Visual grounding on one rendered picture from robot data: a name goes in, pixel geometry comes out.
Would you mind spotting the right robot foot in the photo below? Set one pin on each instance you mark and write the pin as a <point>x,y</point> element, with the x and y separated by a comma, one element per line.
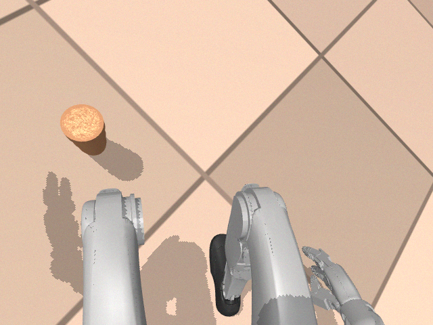
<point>217,269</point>

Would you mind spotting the cup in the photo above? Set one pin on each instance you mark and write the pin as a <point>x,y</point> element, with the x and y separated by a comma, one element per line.
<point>84,126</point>

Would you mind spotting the right robot arm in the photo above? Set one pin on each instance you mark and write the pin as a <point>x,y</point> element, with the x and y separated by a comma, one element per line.
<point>359,312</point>

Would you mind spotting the right robot hand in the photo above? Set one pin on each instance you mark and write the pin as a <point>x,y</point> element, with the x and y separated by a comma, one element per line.
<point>336,279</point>

